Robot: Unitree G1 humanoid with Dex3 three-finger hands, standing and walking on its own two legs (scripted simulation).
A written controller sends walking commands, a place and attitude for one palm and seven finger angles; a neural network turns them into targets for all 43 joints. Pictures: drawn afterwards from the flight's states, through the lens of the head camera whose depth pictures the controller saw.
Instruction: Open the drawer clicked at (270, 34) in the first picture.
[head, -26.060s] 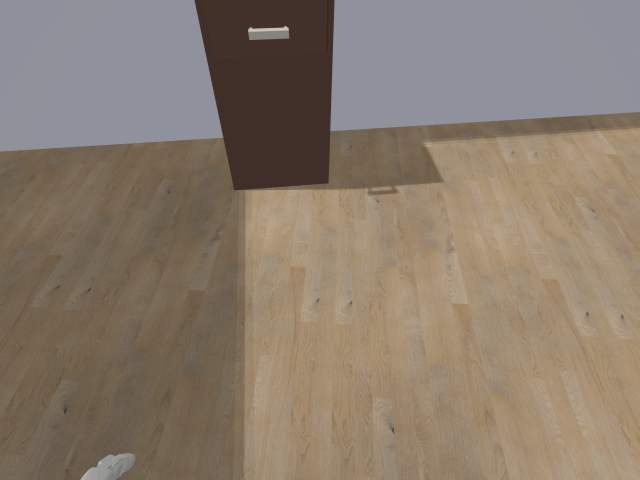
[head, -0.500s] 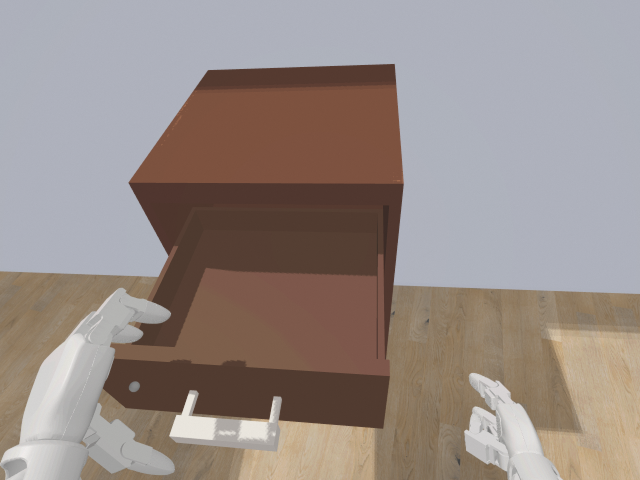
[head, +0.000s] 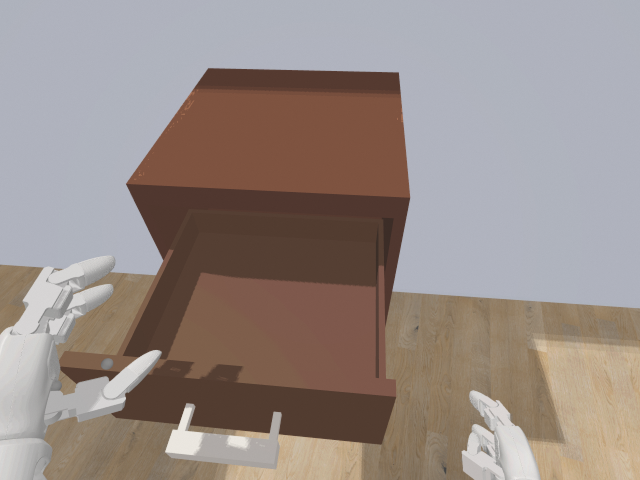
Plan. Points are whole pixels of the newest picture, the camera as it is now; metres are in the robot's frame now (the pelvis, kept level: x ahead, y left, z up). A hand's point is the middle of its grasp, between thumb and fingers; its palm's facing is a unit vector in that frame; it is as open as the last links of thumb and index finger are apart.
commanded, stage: draw the hand back to the body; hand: left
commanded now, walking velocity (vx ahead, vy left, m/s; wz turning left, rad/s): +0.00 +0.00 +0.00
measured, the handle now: (228, 431) +0.19 +0.15 -0.05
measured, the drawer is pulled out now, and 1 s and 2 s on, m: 0.29 0.29 0.29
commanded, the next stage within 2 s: step back with the hand held close in 0.42 s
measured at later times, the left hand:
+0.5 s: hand (93, 369) +0.17 +0.22 +0.16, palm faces +0.38 -0.83 -0.41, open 7.5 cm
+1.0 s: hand (76, 397) +0.15 +0.23 +0.15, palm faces +0.28 -0.80 -0.52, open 7.4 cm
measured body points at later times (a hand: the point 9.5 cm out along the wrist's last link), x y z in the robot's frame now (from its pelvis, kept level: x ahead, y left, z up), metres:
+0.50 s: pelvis -0.01 -0.01 +0.00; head -0.02 -0.04 +0.45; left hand +0.14 +0.26 +0.18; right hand +0.19 -0.22 -0.09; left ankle -0.03 +0.07 -0.74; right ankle -0.03 -0.10 -0.74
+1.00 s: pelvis -0.04 -0.01 -0.01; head +0.00 +0.00 +0.44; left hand +0.13 +0.27 +0.18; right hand +0.14 -0.25 -0.09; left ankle -0.03 +0.07 -0.74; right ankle -0.03 -0.10 -0.74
